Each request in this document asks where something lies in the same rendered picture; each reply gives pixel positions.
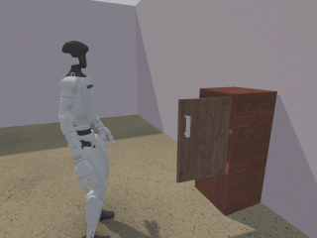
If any robot right hand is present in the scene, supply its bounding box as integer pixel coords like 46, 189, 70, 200
74, 160, 100, 193

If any cupboard door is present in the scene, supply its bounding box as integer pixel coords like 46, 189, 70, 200
176, 96, 233, 183

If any robot left forearm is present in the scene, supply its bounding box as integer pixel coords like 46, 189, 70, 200
92, 107, 105, 131

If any robot right forearm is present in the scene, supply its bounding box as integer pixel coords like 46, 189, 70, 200
59, 113, 86, 163

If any handle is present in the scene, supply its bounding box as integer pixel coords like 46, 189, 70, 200
183, 115, 191, 138

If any left robot foot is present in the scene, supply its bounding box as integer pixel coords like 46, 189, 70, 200
99, 209, 115, 220

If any robot right upper arm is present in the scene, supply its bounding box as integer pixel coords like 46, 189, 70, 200
58, 76, 79, 125

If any left robot thigh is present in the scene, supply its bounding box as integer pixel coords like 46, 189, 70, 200
93, 134, 110, 183

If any robot left hand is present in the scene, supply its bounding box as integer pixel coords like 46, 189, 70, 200
98, 127, 115, 147

